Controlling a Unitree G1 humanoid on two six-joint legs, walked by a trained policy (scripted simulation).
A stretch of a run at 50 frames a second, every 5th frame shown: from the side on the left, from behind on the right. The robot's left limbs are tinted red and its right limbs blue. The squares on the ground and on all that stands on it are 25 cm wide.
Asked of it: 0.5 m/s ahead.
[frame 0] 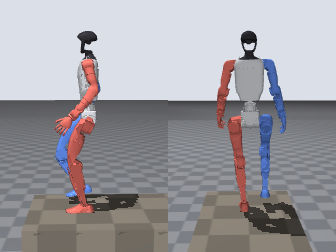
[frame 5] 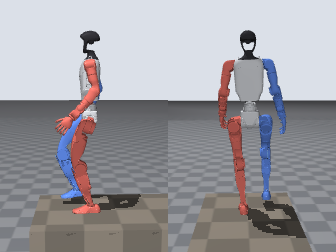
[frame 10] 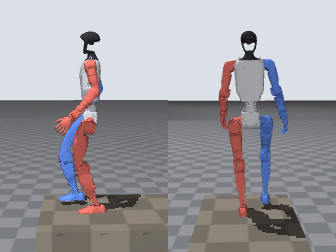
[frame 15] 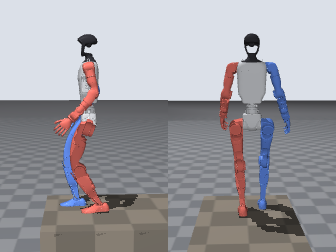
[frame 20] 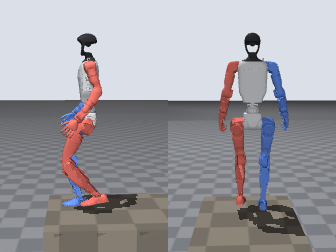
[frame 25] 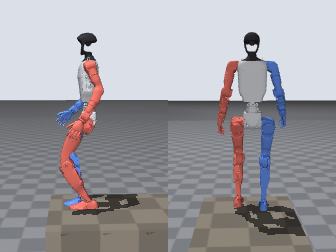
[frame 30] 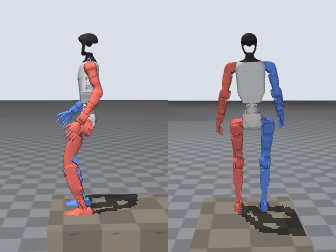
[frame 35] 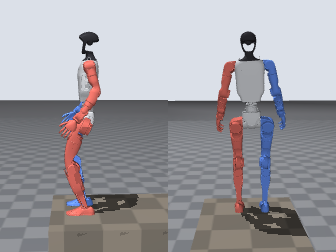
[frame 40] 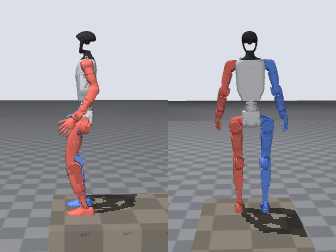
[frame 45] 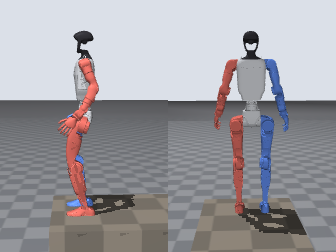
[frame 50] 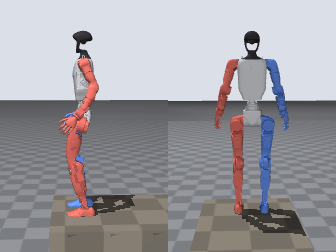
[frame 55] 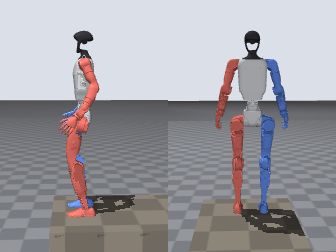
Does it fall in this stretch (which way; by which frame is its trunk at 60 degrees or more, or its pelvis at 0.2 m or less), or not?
no
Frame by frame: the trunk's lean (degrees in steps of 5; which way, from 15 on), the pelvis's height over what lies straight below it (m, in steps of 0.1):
0: 0, 0.8
5: 0, 0.8
10: 0, 0.8
15: 0, 0.7
20: 0, 0.8
25: 0, 0.8
30: 0, 0.8
35: 5, 0.8
40: 0, 0.8
45: 0, 0.8
50: 0, 0.8
55: 0, 0.8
